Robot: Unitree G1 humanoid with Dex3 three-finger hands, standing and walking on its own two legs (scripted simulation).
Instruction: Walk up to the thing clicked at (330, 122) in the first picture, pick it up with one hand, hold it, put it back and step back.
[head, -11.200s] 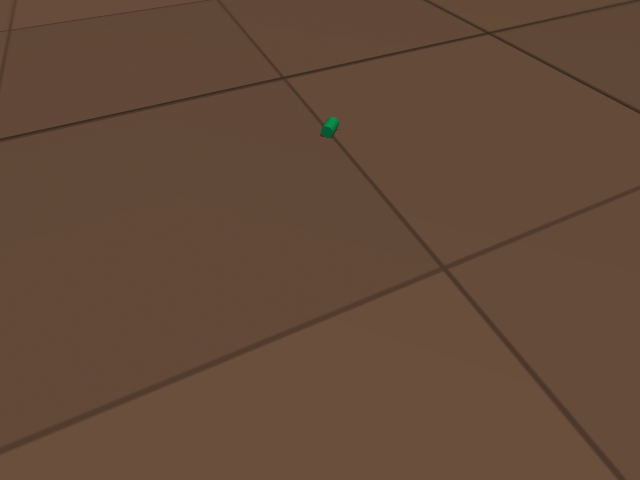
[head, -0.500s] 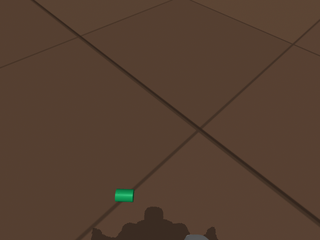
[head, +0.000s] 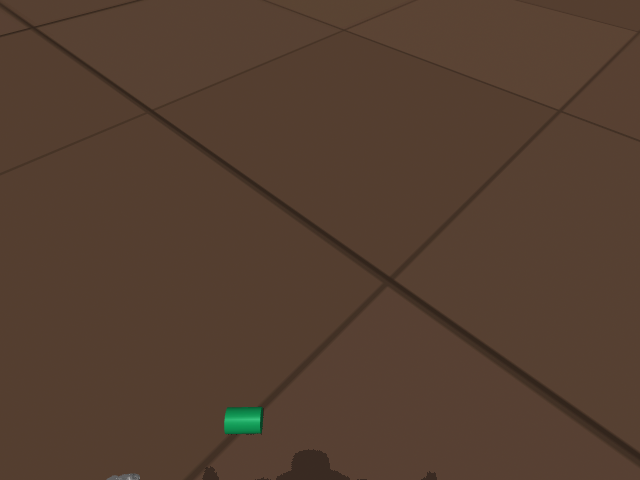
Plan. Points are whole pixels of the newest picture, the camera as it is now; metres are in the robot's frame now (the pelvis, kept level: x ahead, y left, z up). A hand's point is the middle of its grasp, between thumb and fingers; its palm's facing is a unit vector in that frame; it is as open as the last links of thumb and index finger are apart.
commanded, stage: walk up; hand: left
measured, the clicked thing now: (244, 420) +0.40 +0.23 -0.74
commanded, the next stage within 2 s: stand in 0.64 s
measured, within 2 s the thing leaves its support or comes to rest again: neither
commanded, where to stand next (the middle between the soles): +0.02 -0.02 m, yaw +1 degrees
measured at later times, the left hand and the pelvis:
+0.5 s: hand out of the picture +0.08 +0.24 -0.15, palm faces -0.01 -0.94 -0.33, open 7.4 cm; pelvis +0.00 -0.01 +0.00, yaw -1 degrees
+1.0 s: hand out of the picture +0.08 +0.25 -0.15, palm faces -0.03 -0.93 -0.35, open 7.4 cm; pelvis +0.00 -0.01 +0.00, yaw +0 degrees
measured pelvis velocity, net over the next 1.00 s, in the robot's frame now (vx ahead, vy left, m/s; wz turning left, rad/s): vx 0.00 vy -0.01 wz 0.00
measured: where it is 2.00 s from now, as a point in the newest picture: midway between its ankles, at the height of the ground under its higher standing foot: outside the picture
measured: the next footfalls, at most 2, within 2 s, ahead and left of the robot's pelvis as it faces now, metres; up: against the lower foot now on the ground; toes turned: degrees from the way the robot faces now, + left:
none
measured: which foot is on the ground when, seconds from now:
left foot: down 0.00-1.00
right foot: down 0.00-1.00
